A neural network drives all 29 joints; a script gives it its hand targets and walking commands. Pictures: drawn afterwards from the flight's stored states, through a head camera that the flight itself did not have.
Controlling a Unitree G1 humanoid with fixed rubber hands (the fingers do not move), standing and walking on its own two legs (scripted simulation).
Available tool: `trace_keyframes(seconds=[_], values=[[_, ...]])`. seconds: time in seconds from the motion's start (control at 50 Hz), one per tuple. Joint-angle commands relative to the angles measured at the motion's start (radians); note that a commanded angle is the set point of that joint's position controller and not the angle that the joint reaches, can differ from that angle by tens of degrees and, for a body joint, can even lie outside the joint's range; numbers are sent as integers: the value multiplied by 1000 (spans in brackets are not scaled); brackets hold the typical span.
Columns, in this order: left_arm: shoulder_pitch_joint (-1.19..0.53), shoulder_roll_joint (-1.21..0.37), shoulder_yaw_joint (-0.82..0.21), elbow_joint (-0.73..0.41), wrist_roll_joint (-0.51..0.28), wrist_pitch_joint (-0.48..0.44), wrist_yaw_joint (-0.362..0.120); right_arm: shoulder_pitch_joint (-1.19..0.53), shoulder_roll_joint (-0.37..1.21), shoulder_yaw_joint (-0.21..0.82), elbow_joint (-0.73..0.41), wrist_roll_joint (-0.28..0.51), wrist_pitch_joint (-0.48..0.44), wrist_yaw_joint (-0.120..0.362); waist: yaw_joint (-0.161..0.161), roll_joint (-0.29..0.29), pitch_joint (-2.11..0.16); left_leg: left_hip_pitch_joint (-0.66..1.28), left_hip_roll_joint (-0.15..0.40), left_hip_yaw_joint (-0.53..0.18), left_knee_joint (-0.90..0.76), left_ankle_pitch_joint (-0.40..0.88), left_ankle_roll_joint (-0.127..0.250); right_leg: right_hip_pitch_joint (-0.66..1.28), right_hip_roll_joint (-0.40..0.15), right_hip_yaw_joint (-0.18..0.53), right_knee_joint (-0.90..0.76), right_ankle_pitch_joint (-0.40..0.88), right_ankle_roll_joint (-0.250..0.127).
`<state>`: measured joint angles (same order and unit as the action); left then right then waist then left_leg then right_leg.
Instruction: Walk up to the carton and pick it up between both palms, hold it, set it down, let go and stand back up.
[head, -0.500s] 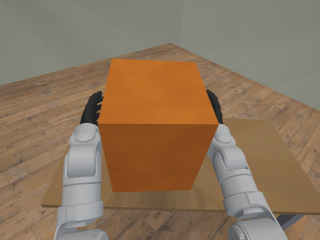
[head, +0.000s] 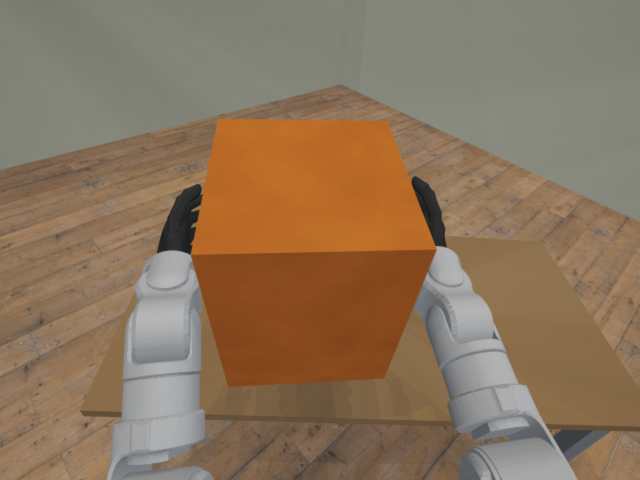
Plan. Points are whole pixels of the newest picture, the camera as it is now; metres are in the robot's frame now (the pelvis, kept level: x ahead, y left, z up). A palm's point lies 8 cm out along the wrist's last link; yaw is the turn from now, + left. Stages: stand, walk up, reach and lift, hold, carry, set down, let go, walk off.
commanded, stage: hold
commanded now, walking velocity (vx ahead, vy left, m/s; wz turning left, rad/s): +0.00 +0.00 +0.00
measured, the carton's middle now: (306, 256) +0.36 +0.01 +0.15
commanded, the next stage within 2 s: none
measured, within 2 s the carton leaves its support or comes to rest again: neither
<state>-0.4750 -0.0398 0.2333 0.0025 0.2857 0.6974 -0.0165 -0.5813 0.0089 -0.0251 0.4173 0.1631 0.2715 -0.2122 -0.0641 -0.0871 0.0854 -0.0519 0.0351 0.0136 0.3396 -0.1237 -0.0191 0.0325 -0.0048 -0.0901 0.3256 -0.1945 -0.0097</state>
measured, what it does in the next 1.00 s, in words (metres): stands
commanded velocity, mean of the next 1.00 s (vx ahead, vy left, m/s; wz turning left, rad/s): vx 0.00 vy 0.00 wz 0.00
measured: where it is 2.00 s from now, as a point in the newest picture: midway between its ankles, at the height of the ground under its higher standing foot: outside the picture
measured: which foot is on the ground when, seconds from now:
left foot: down 0.00-1.00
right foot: down 0.00-1.00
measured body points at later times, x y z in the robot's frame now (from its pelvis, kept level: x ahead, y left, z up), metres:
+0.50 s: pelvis +0.00 +0.00 +0.00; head -0.03 +0.03 +0.45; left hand +0.36 +0.16 +0.16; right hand +0.37 -0.14 +0.17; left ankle +0.05 +0.13 -0.75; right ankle +0.00 -0.11 -0.75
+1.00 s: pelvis +0.00 +0.00 +0.00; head -0.04 +0.03 +0.45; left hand +0.36 +0.16 +0.16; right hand +0.37 -0.14 +0.17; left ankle +0.05 +0.13 -0.75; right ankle +0.00 -0.11 -0.75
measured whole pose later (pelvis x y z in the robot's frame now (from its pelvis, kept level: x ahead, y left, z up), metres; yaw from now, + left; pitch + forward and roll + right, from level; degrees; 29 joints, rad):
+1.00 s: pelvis +0.00 +0.00 +0.00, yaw +0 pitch -10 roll +0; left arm -0.50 -0.04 0.25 0.04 0.31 0.71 -0.03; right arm -0.59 0.02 -0.05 0.45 0.14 0.27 -0.20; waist -0.06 -0.09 0.10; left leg -0.03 0.04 0.01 0.33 -0.12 -0.02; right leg 0.04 0.00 -0.09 0.33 -0.20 -0.01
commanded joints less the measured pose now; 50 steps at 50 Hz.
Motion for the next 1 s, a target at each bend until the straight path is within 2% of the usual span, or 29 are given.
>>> trace_keyframes(seconds=[0.0,0.02,0.06,0.1,0.12,0.18,0.22,0.24,0.26,0.28,0.3,0.32,0.34,0.38,0.4,0.44,0.46,0.48,0.52,0.66,0.74,0.76,0.8,0.82,0.9,0.92,0.94,0.96,0.98], values=[[-670,-445,-495,-148,-128,-59,-144,-673,479,405,-283,44,-49,107,-15,123,-428,240,-68,27,-21,164,13,-16,23,2,-58,232,69],[-623,-453,-466,-96,-100,-45,-151,-679,462,383,-240,48,-39,109,-17,115,-352,226,-64,28,-35,137,15,-38,33,-7,-70,181,61],[-681,-461,-477,-98,-124,-52,-159,-719,471,364,-268,34,-48,112,-21,108,-364,205,-64,36,-48,72,17,-51,27,-7,-79,109,59],[-664,-457,-482,-129,-122,-56,-160,-677,492,381,-259,41,-49,111,-24,113,-382,208,-69,33,-36,133,13,-16,24,-2,-66,192,64],[-713,-489,-502,-162,-138,-65,-156,-730,495,386,-277,47,-61,117,-18,115,-424,232,-63,32,-34,170,9,-21,32,-14,-58,199,63],[-655,-499,-563,-227,-165,-73,-145,-692,487,439,-382,81,-74,103,-35,155,-505,316,-69,16,24,342,-21,0,40,-8,-42,365,70],[-665,-491,-573,-250,-167,-77,-134,-705,487,449,-406,89,-74,98,-31,162,-534,310,-69,12,27,331,-19,9,42,-12,-33,365,72],[-654,-458,-536,-189,-141,-68,-139,-676,471,430,-329,73,-57,98,-23,156,-422,265,-71,17,6,253,-15,-14,36,-8,-47,296,71],[-619,-457,-517,-172,-123,-56,-145,-685,475,434,-354,83,-55,99,-7,144,-417,245,-72,18,-3,221,-3,-12,34,2,-52,282,69],[-627,-446,-498,-135,-114,-47,-150,-684,460,413,-320,66,-43,101,-15,132,-364,229,-70,19,-23,156,6,-34,28,-3,-68,216,70],[-656,-445,-482,-126,-106,-48,-155,-679,468,393,-270,50,-37,107,-11,126,-322,204,-66,28,-40,106,11,-42,28,-9,-69,150,64],[-696,-457,-498,-140,-121,-55,-153,-741,467,400,-329,53,-55,116,-7,116,-384,214,-65,32,-46,89,13,-49,30,-15,-70,119,62],[-680,-453,-496,-140,-122,-56,-147,-719,463,391,-284,41,-50,124,1,105,-351,199,-56,29,-57,69,14,-70,38,-20,-71,84,54],[-708,-505,-528,-155,-155,-60,-142,-770,488,399,-345,43,-69,125,-8,114,-420,217,-56,32,-35,121,7,-42,40,-19,-62,124,50],[-705,-497,-522,-156,-142,-61,-140,-757,485,397,-310,47,-64,123,-10,127,-425,243,-54,27,-33,154,2,-54,40,-15,-65,139,50],[-697,-483,-519,-131,-143,-63,-130,-791,477,410,-328,54,-68,127,3,128,-458,270,-53,26,-27,150,3,-74,44,-19,-70,144,52],[-726,-509,-543,-173,-167,-74,-123,-780,482,400,-330,50,-73,128,-15,136,-488,264,-49,19,-17,179,-3,-64,46,-19,-57,170,51],[-699,-495,-548,-181,-173,-74,-125,-781,500,433,-393,57,-81,118,-2,107,-524,267,-58,22,-4,223,7,-29,43,-12,-54,239,61],[-672,-496,-532,-161,-149,-66,-125,-716,469,407,-309,54,-63,116,-23,142,-473,278,-53,20,-8,210,-4,-41,45,-10,-56,230,51],[-663,-449,-456,-96,-100,-44,-164,-717,463,371,-245,30,-46,113,-13,103,-370,202,-67,36,-46,110,25,-22,31,-8,-72,167,61],[-714,-484,-515,-166,-132,-64,-154,-744,485,391,-299,43,-68,120,-20,124,-438,234,-62,27,-29,157,12,-12,39,-15,-59,183,61],[-711,-487,-514,-161,-140,-67,-151,-779,505,412,-347,55,-76,116,-7,114,-471,246,-64,32,-20,182,18,-10,39,-13,-56,225,63],[-691,-495,-513,-174,-129,-71,-140,-774,508,421,-347,66,-78,116,-2,124,-481,268,-61,26,-12,224,14,-13,45,-13,-49,251,64],[-694,-480,-525,-158,-139,-65,-143,-763,511,424,-372,60,-78,109,-16,121,-455,248,-70,29,-9,191,17,-11,30,0,-59,256,68],[-711,-453,-478,-102,-110,-54,-145,-765,478,368,-280,27,-63,115,-18,120,-373,195,-63,31,-42,77,25,-42,24,-11,-65,126,60],[-688,-464,-482,-104,-106,-57,-139,-737,469,364,-254,26,-60,123,-5,136,-373,208,-61,31,-47,87,19,-58,32,-14,-68,119,56],[-706,-470,-483,-111,-113,-55,-146,-740,481,361,-275,26,-61,123,-11,132,-377,199,-62,31,-48,78,22,-52,26,-6,-70,107,56],[-745,-479,-508,-126,-136,-66,-146,-728,493,354,-254,12,-65,122,-34,125,-394,207,-59,36,-44,66,13,-57,22,-7,-68,111,60],[-691,-477,-505,-114,-134,-58,-146,-737,489,372,-287,24,-71,119,-28,124,-416,220,-62,36,-30,117,17,-31,23,-5,-65,183,64]])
